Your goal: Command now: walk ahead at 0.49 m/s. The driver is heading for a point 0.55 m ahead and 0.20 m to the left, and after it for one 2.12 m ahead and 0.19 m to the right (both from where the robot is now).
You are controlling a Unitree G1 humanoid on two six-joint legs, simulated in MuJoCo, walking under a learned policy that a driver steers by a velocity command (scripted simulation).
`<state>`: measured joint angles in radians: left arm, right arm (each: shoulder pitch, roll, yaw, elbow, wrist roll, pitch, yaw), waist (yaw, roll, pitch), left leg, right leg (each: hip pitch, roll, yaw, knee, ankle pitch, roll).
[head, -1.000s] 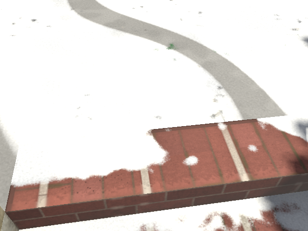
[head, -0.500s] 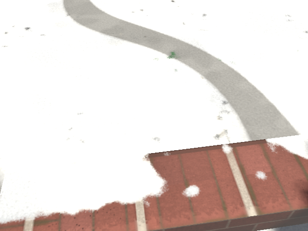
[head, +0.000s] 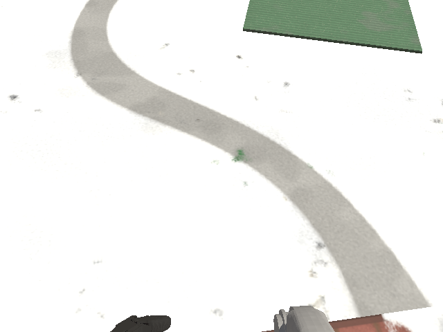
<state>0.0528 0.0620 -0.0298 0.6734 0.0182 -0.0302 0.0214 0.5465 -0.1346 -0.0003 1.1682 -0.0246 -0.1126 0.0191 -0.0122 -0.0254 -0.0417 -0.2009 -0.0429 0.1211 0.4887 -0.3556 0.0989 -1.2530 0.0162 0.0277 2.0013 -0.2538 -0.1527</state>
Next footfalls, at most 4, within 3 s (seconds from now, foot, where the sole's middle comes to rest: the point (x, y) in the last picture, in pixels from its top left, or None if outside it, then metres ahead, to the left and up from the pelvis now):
0.18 right None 0.30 -0.08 -0.62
0.72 left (170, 298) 0.55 0.14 -0.62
1.26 right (192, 199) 0.88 0.09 -0.62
1.78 left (155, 127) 1.22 0.24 -0.62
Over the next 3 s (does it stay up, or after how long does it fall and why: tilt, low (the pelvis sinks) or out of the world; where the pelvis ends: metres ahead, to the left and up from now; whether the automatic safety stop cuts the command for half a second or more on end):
stays up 1.63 -0.09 0.16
